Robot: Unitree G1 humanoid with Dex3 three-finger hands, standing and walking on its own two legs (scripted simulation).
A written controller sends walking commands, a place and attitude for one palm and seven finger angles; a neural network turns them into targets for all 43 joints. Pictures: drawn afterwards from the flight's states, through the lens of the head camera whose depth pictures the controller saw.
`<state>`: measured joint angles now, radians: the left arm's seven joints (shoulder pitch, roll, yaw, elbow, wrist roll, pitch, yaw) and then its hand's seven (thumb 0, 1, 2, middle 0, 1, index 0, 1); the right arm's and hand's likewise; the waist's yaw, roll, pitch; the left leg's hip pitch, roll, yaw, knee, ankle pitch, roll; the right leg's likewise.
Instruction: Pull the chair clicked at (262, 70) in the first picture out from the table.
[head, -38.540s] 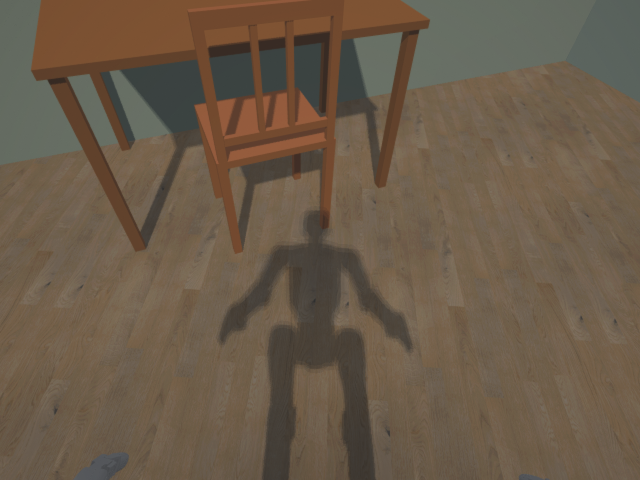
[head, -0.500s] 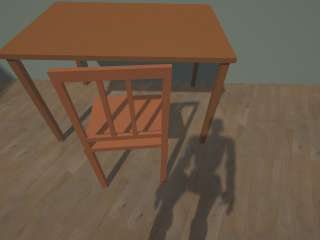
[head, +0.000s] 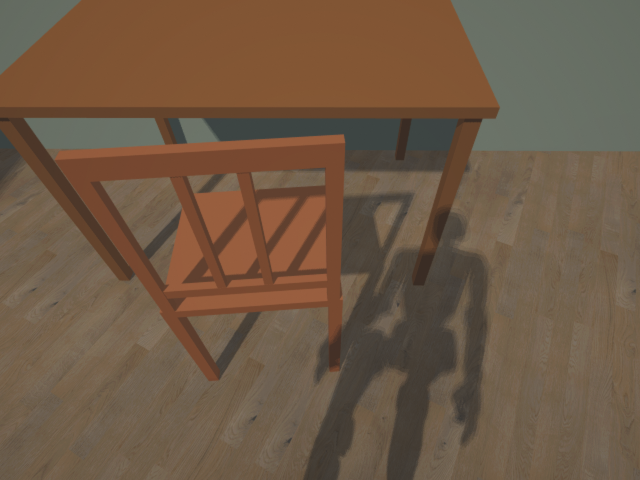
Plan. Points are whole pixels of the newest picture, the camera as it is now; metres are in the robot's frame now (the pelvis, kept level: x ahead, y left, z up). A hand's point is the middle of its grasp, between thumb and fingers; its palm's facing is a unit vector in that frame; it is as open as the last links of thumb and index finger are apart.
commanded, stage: take the last steps up to it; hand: left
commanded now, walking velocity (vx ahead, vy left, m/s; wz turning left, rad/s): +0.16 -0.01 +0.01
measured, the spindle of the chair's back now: (203, 238) +0.51 +0.23 -0.07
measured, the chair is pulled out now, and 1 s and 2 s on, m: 0.20 0.20 0.20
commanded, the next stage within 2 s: come to a stop and stand still in 0.04 s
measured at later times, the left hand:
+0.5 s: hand out of the picture +0.11 +0.18 -0.17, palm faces +0.06 -0.96 -0.26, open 7.3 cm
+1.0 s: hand out of the picture +0.09 +0.18 -0.17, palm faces +0.03 -0.97 -0.23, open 7.4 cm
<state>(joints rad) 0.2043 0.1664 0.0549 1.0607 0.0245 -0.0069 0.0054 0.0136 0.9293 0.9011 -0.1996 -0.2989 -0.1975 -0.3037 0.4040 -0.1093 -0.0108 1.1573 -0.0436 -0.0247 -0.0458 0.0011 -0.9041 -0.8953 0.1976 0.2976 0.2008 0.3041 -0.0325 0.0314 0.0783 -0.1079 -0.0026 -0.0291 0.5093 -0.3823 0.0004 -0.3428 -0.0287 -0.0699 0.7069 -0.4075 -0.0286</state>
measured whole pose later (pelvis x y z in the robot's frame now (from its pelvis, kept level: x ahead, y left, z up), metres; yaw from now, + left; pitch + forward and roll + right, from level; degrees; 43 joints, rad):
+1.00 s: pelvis +0.06 -0.01 +0.00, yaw +0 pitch -1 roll +0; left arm 0.25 0.17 0.02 1.03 0.03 -0.01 0.04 0.00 0.90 0.90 -0.20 -0.30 -0.20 -0.30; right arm 0.23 -0.23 -0.04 1.00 -0.02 0.04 -0.01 0.01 -0.91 -0.90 0.19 0.30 0.20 0.30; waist 0.00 0.01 0.06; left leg -0.23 0.02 -0.01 0.56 -0.31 -0.02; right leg -0.23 0.00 -0.04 0.55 -0.30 -0.01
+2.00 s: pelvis +0.09 +0.02 +0.01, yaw -1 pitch -1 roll +0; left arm 0.25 0.17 0.00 1.10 0.02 -0.01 0.03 0.00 0.91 0.90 -0.20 -0.30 -0.20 -0.30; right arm 0.22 -0.17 0.01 1.11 -0.01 -0.02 -0.03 0.01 -0.92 -0.90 0.20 0.30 0.20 0.30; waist 0.01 -0.02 0.04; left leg -0.15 -0.02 0.03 0.45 -0.30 0.02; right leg -0.17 -0.04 0.00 0.47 -0.29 0.03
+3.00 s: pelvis +0.06 -0.01 +0.01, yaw -1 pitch -1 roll +0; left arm 0.32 0.14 0.00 1.11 0.02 -0.01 0.03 0.00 0.91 0.90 -0.20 -0.30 -0.20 -0.30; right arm 0.29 -0.11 0.02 1.15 -0.01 -0.02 -0.03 0.01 -0.91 -0.90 0.20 0.30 0.20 0.30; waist 0.01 -0.02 0.04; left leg -0.15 0.01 0.01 0.42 -0.25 -0.01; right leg -0.17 -0.01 -0.02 0.44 -0.25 0.00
